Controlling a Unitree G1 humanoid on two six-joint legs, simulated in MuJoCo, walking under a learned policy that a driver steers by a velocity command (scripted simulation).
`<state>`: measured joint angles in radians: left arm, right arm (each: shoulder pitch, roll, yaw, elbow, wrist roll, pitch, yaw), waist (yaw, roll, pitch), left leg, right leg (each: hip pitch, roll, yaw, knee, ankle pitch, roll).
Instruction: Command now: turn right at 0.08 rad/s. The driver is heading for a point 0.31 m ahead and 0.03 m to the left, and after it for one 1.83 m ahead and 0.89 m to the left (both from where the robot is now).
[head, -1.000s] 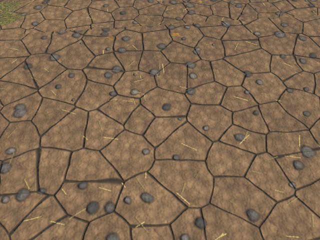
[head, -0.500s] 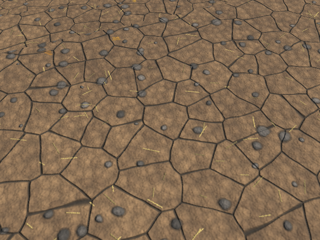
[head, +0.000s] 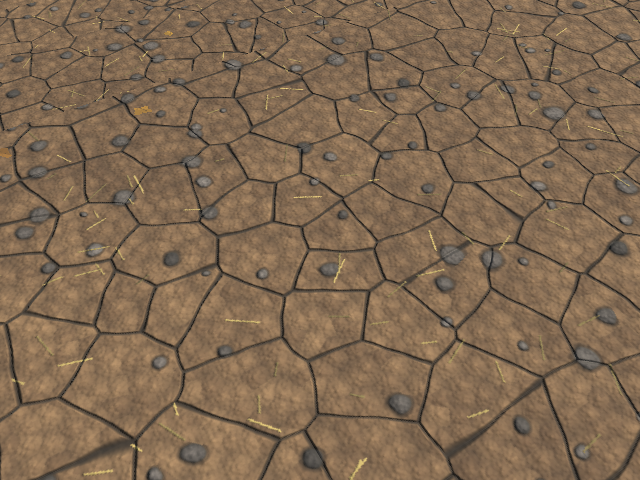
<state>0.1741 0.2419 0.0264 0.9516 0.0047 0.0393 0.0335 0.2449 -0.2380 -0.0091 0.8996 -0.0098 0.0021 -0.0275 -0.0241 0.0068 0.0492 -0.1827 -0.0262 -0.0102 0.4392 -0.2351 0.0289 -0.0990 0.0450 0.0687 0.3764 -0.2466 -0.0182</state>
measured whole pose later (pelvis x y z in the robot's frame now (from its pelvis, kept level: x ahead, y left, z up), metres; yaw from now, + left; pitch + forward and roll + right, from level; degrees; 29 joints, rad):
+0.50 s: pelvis +0.08 +0.04 +0.00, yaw +0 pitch -1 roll -1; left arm 0.27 0.26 0.04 1.03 0.03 -0.04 -0.02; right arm 0.35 -0.24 -0.04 0.98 -0.02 -0.06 0.01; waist 0.00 -0.03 0.02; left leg -0.16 -0.04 0.05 0.42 -0.26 0.07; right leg -0.33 0.00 0.02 0.96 -0.35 -0.10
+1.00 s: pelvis +0.32 +0.02 -0.01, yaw +16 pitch +0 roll +0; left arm 0.08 0.23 0.02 0.82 0.02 -0.06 0.02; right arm 0.31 -0.27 -0.08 0.93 -0.02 -0.01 -0.01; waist -0.06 0.03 0.10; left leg -0.37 -0.04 -0.03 1.18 -0.44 0.04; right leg -0.36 0.00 -0.11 0.51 -0.15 -0.05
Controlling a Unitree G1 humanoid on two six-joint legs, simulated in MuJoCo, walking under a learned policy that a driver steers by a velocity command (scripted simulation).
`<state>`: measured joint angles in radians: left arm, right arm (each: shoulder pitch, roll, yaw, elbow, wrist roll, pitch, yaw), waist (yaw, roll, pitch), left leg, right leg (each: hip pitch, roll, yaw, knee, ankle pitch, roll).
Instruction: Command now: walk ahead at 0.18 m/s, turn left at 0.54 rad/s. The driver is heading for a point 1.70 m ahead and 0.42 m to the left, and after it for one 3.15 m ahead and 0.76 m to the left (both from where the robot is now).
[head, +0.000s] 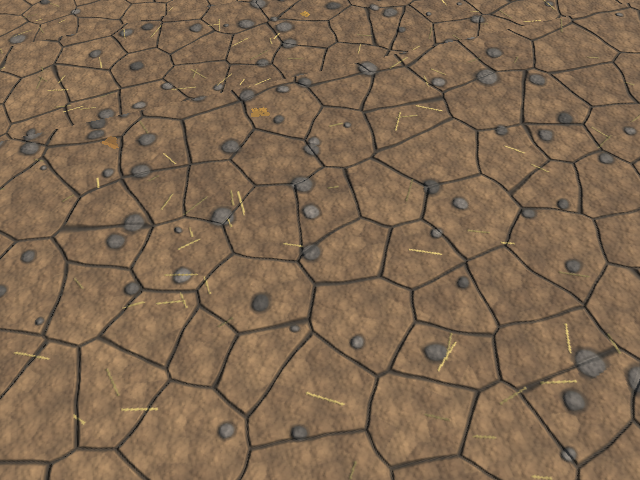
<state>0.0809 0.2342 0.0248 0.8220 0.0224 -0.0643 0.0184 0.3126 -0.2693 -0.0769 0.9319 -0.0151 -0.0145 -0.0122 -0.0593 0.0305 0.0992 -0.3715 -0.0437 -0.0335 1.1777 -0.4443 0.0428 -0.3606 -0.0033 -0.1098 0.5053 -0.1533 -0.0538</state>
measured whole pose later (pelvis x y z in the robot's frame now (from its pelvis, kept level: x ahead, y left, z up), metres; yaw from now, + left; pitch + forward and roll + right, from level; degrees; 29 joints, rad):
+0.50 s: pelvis +0.08 +0.03 +0.01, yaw +17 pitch +1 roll -1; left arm 0.21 0.29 0.06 0.78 0.04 0.02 -0.01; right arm 0.22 -0.25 -0.06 0.76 -0.02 0.04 0.01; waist 0.01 -0.05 0.04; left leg -0.26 -0.06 0.00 0.46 -0.22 0.09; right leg -0.45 -0.05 -0.05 0.98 -0.40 0.02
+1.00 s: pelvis +0.28 +0.05 +0.01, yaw +21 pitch +1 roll +1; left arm 0.33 0.24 0.05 0.81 0.02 -0.06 -0.03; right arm 0.27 -0.28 -0.05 0.78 -0.05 -0.05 0.03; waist 0.01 0.05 0.00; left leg -0.42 -0.01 -0.02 1.01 -0.30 0.05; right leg -0.19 0.07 0.02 0.39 -0.21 -0.07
